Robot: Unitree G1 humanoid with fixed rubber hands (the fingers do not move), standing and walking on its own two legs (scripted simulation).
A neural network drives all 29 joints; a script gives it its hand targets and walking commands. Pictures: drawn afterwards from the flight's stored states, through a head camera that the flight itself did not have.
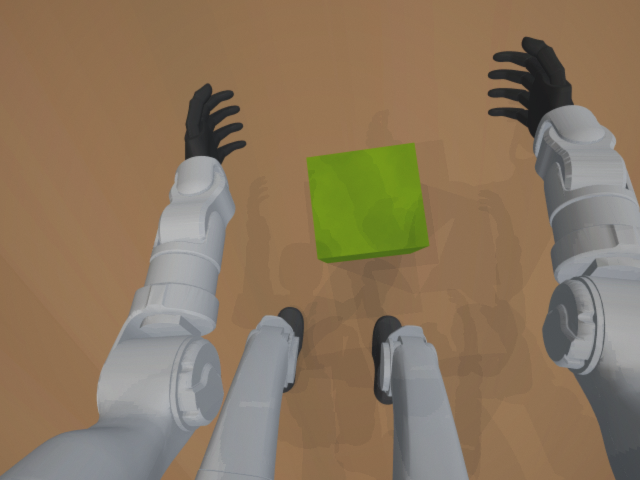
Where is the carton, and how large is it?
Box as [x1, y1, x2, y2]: [306, 143, 428, 262]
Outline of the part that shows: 414,143 306,158 317,257 325,262 333,262 410,253 428,245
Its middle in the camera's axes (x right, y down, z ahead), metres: +0.10 -0.05 +0.86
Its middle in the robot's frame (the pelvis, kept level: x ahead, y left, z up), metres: +0.48 -0.02 -0.51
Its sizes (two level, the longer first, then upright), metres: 0.210 0.200 0.250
